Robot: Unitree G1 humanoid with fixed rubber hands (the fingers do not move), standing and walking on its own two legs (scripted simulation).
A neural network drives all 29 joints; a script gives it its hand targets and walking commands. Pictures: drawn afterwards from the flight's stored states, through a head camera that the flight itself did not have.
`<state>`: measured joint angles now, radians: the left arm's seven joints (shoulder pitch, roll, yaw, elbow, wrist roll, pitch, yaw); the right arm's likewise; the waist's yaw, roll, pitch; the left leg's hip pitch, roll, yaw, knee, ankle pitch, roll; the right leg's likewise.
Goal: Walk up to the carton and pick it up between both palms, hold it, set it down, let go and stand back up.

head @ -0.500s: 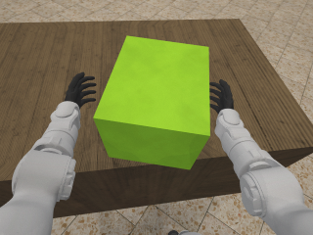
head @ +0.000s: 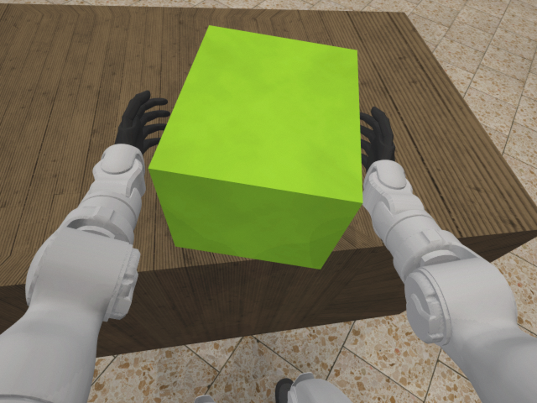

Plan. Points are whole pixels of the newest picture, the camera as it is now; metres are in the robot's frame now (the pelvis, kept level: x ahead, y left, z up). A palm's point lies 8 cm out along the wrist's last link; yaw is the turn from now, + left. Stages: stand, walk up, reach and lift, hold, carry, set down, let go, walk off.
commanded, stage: reach and lift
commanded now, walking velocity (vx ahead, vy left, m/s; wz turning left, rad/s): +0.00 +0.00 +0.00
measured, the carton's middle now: (265, 149) +0.49 -0.04 +0.05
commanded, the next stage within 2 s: none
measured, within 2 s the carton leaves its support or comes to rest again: neither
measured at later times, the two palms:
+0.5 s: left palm (147, 144) +0.50 +0.14 +0.07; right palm (373, 162) +0.43 -0.20 +0.08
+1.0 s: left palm (149, 148) +0.49 +0.13 +0.08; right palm (372, 171) +0.41 -0.19 +0.08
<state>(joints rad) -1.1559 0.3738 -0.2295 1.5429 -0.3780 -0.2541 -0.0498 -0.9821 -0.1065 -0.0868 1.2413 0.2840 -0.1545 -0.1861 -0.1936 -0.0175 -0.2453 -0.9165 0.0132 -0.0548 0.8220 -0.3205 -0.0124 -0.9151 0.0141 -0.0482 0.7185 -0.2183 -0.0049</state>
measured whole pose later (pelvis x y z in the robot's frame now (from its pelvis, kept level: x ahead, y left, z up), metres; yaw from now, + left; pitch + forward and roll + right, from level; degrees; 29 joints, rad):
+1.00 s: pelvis +0.05 +0.01 +0.04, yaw +0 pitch +13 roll -2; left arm -0.95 0.22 0.34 1.50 0.20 -0.46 -0.09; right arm -0.71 0.12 -0.63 0.98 -0.37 -0.37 -0.13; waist -0.14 0.02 -0.05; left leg -0.45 0.01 -0.02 0.48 -0.25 0.01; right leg -0.46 0.00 -0.03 0.38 -0.15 0.01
